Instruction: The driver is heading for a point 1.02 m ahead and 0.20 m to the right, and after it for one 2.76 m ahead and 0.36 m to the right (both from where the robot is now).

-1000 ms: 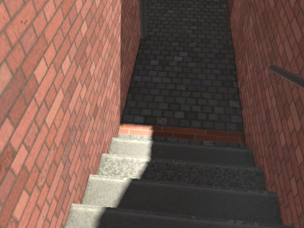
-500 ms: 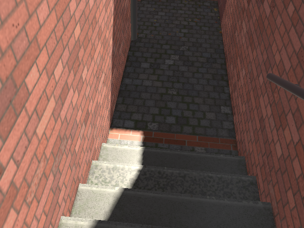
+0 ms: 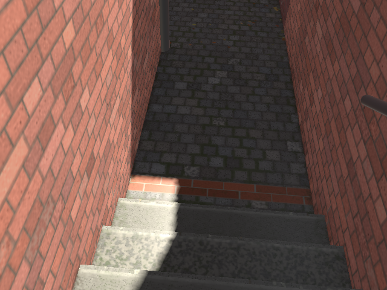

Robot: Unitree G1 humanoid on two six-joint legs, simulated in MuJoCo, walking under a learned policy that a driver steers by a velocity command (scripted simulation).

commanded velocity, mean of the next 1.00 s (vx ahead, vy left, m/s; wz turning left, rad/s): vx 0.50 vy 0.00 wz -0.21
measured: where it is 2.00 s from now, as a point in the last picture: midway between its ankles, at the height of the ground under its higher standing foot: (203, 244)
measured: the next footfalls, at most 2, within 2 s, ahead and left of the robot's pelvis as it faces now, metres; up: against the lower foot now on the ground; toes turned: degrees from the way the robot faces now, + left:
left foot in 0.34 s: +0.32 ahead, +0.18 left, -0.17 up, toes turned +1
right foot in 0.92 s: +0.60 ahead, -0.06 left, -0.34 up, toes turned -11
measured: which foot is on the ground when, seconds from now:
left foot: up 0.00-0.32, down 0.34-0.92, up 0.94-1.00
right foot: down 0.00-0.34, up 0.36-0.90, down 0.92-1.00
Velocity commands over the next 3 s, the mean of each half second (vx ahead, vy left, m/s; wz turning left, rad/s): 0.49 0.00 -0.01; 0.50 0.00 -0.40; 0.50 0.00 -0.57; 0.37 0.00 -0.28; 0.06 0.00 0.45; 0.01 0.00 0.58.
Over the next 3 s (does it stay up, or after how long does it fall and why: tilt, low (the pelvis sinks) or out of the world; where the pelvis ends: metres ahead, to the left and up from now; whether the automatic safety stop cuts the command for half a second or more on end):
stays up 1.07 -0.16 -0.67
